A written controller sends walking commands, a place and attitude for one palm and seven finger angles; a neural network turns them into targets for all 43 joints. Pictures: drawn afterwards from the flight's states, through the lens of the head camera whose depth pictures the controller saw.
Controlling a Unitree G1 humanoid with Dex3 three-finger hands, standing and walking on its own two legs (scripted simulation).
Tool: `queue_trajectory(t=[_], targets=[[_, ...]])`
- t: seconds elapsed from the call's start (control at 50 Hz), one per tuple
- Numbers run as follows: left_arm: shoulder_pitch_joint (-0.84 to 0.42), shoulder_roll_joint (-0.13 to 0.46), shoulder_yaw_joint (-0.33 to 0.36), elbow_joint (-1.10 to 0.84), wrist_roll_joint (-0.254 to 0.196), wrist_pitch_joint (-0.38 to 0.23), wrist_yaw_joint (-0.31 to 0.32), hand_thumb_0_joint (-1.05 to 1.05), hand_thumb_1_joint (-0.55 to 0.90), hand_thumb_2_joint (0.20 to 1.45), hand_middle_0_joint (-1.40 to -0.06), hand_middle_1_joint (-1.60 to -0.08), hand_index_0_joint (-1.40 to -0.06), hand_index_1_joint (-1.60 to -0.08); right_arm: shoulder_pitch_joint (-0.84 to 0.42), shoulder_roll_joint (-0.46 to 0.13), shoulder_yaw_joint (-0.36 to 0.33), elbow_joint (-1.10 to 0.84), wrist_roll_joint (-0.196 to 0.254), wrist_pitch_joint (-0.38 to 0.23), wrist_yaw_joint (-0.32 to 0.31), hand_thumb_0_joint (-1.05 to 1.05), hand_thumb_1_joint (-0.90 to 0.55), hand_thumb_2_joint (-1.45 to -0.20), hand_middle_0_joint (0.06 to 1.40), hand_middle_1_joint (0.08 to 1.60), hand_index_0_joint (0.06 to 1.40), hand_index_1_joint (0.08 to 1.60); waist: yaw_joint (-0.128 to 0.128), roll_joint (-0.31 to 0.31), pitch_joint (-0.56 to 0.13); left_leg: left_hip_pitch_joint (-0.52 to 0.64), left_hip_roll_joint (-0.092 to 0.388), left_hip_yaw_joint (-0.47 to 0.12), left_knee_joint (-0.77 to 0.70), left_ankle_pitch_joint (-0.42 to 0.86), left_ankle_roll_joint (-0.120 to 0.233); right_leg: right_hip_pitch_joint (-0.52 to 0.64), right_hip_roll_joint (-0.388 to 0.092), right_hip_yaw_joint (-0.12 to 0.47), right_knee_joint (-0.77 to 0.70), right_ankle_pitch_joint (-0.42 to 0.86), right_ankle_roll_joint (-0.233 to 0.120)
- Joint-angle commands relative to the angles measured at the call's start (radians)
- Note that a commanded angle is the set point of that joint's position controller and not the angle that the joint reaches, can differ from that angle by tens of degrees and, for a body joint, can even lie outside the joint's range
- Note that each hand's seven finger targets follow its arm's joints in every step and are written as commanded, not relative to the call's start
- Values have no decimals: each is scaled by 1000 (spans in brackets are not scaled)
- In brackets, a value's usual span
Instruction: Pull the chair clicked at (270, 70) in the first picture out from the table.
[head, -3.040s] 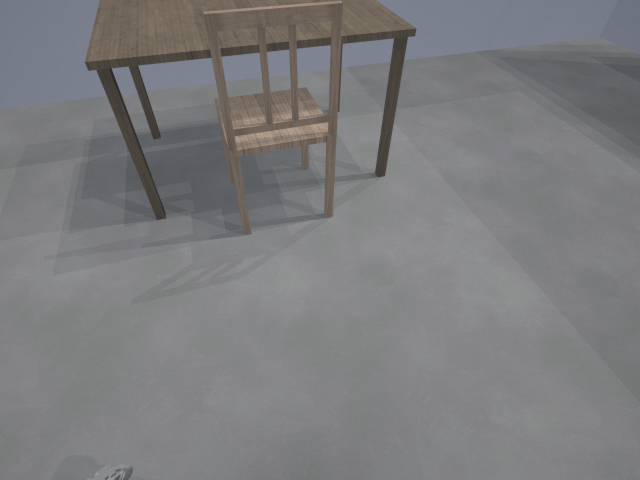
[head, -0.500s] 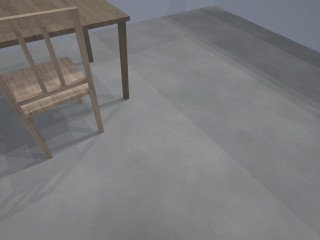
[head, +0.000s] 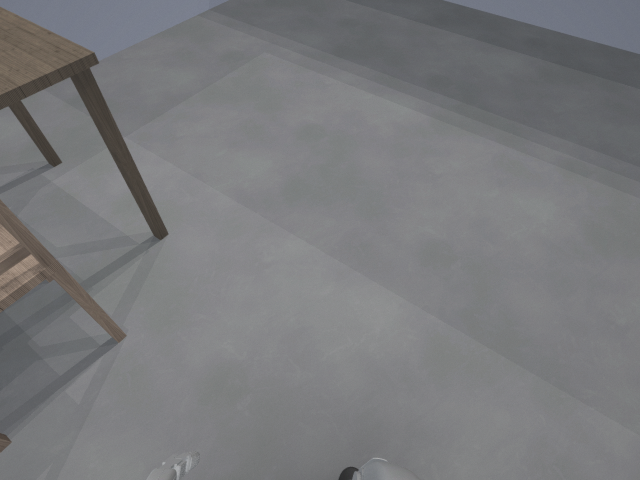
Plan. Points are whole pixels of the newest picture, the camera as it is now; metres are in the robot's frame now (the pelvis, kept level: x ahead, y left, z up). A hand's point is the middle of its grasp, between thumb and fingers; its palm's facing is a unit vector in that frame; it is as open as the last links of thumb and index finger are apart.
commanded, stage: walk to a spot facing it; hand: left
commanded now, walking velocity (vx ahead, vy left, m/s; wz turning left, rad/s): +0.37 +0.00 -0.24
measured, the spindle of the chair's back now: out of the picture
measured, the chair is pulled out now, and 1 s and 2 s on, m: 0.00 0.00 0.00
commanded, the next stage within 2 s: turn to face it in 0.26 s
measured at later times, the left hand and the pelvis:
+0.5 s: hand (196, 457) +0.18 +0.18 -0.17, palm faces +0.08 -0.98 -0.16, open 7.4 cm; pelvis +0.23 +0.02 +0.01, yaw -1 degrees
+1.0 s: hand (213, 329) +0.36 +0.18 -0.12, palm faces +0.27 -0.93 -0.27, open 7.4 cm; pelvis +0.29 -0.04 +0.02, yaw +15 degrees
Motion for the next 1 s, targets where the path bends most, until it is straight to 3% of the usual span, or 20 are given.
queue_trajectory(t=[0.0,0.06,0.14,0.24,0.34,0.38,0.42,0.44,0.46,0.48,0.54,0.62,0.7,0.8,0.82,0.86,0.88,0.9,0.94,0.98], targets=[[416,296,76,64,-29,-29,47,0,900,900,-200,-300,-200,-300,-116,-148,-32,-146,29,-34,-5,0,-900,-900,200,300,200,300,195,-103,-317,-705,-51,-272,883,-29,29,755,-421,717,-272,291,-261],[222,163,32,34,-26,-39,58,0,900,900,-200,-300,-200,-300,-189,-108,-34,-143,8,-12,1,0,-900,-900,200,300,200,300,90,31,-59,-671,56,-338,777,174,28,332,-317,449,-340,206,-144],[175,94,11,43,-7,-63,60,0,900,900,-200,-300,-200,-300,-91,-60,-36,-113,-3,29,9,0,-900,-900,200,300,200,300,0,-68,-9,-564,58,-308,574,236,9,124,-222,251,-398,204,-86],[229,119,7,69,-13,-67,51,0,900,900,-200,-300,-200,-300,-280,-82,-33,-175,0,21,30,0,-900,-900,200,300,200,300,44,-103,6,-614,48,-277,298,335,-6,215,-197,236,-399,210,-85],[312,139,5,102,-12,-61,55,0,900,900,-200,-300,-200,-300,-435,-107,-23,-222,1,3,37,0,-900,-900,200,300,200,300,98,-91,1,-602,-6,-233,108,323,15,395,-211,237,-315,468,-60],[308,149,5,106,-12,-60,61,0,900,900,-200,-300,-200,-300,-410,-117,-21,-209,2,0,30,0,-900,-900,200,300,200,300,75,-85,-20,-522,-50,-207,35,315,35,441,-212,185,-232,657,-35],[296,149,-1,109,-21,-55,69,0,900,900,-200,-300,-200,-300,-239,-160,-29,-148,-3,-3,17,0,-900,-900,200,300,200,300,-1,-51,-121,-267,-85,-206,-97,510,61,417,-168,108,3,731,28],[297,127,-3,95,-29,-50,70,0,900,900,-200,-300,-200,-300,-113,-240,-47,-125,-9,-8,10,0,-900,-900,200,300,200,300,-41,83,-214,-26,58,-364,-84,852,121,242,-99,57,216,442,85],[334,78,-19,76,-45,-51,66,0,900,900,-200,-300,-200,-300,-36,-321,-59,-113,-5,-7,3,0,-900,-900,200,300,200,300,-38,290,-311,180,303,-656,-86,1333,277,-3,16,40,518,-303,127],[303,105,-14,58,-36,-45,75,0,900,900,-200,-300,-200,-300,-66,-320,-51,-113,12,10,-1,0,-900,-900,200,300,200,300,-19,208,-290,91,345,-664,-142,1324,333,-13,-3,136,634,-473,116],[171,95,-1,32,-22,-18,66,0,900,900,-200,-300,-200,-300,-249,-235,-37,-160,9,8,-13,0,-900,-900,200,300,200,300,29,124,-44,-226,230,-574,-235,972,262,-71,-91,182,593,-330,145],[216,67,12,18,-23,26,63,0,900,900,-200,-300,-200,-300,-326,-238,-53,-200,5,24,-7,0,-900,-900,200,300,200,300,72,130,-101,-340,134,-483,-266,734,213,46,-70,146,410,-248,165],[160,74,22,-35,-20,41,62,0,900,900,-200,-300,-200,-300,-351,-275,-72,-232,0,46,1,0,-900,-900,200,300,200,300,61,137,-104,-390,120,-547,-295,451,214,74,-60,135,257,-207,170],[167,103,31,-73,-24,27,64,0,900,900,-200,-300,-200,-300,-376,-297,-92,-260,1,69,8,0,-900,-900,200,300,200,300,82,158,-105,-443,69,-600,-183,460,170,237,-14,111,-37,-96,170],[193,129,37,-74,-23,19,67,0,900,900,-200,-300,-200,-300,-379,-284,-93,-269,6,71,11,0,-900,-900,200,300,200,300,101,102,-116,-499,25,-578,-106,425,130,335,-44,136,-175,-28,164],[209,306,65,-99,-2,9,78,0,900,900,-200,-300,-200,-300,-374,-184,-80,-318,11,72,17,0,-900,-900,200,300,200,300,117,-346,-120,-719,-165,-335,347,-65,-1,400,-494,533,-369,109,0],[183,286,57,-113,-8,13,80,0,900,900,-200,-300,-200,-300,-387,-229,-90,-317,4,80,18,0,-900,-900,200,300,200,300,112,-218,-110,-682,-116,-396,516,-63,9,296,-501,481,-355,114,-51],[103,238,50,-131,-8,8,83,0,900,900,-200,-300,-200,-300,-359,-230,-95,-298,3,94,25,0,-900,-900,200,300,200,300,67,-183,-79,-663,-88,-414,598,24,6,218,-438,390,-371,12,-35],[14,203,34,-154,-9,16,83,0,900,900,-200,-300,-200,-300,-327,-213,-93,-274,1,103,35,0,-900,-900,200,300,200,300,24,-153,-34,-658,-61,-369,660,101,-10,184,-364,260,-333,42,0],[36,188,25,-150,-7,11,80,0,900,900,-200,-300,-200,-300,-327,-200,-85,-274,1,105,39,0,-900,-900,200,300,200,300,33,-180,-33,-649,-63,-339,605,123,-24,225,-331,158,-302,164,9]])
